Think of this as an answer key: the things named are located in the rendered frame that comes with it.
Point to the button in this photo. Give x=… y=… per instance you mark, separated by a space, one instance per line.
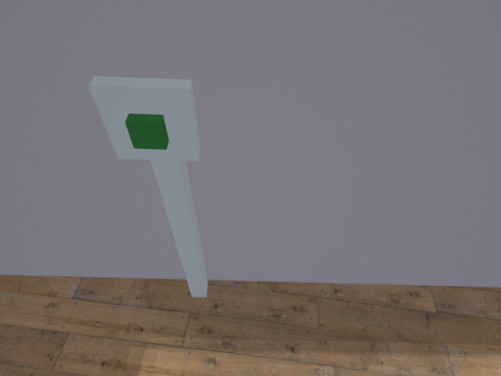
x=147 y=131

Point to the panel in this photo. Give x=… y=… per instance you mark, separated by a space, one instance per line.
x=115 y=98

